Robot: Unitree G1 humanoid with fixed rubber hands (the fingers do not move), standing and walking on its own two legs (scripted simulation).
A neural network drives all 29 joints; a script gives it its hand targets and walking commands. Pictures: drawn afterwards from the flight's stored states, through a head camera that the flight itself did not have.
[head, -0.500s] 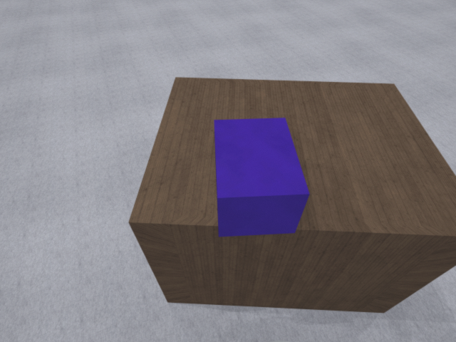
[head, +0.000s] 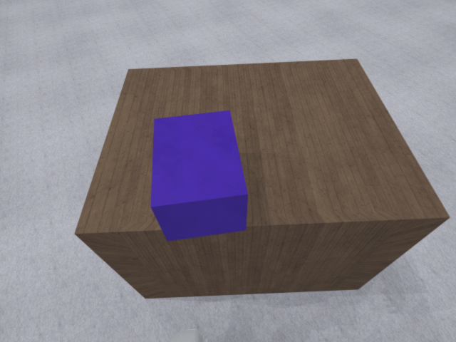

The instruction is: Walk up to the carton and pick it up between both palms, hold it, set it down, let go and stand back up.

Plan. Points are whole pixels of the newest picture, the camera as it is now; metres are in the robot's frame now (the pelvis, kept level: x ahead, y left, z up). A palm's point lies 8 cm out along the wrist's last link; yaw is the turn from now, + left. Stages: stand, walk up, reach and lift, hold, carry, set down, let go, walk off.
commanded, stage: walk up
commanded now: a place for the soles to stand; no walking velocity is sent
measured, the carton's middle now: (199, 173) +0.48 +0.09 -0.06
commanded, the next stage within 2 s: none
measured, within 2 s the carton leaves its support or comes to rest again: neither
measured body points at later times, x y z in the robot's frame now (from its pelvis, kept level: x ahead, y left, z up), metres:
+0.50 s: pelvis -0.01 +0.04 -0.03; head +0.02 +0.00 +0.41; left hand +0.00 +0.38 -0.11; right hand +0.08 -0.27 -0.17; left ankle +0.01 +0.17 -0.70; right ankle -0.02 -0.15 -0.73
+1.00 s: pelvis +0.06 +0.15 -0.01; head +0.12 +0.19 +0.43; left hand +0.10 +0.45 -0.16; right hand +0.10 -0.20 -0.08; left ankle +0.03 +0.20 -0.73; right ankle +0.04 -0.03 -0.66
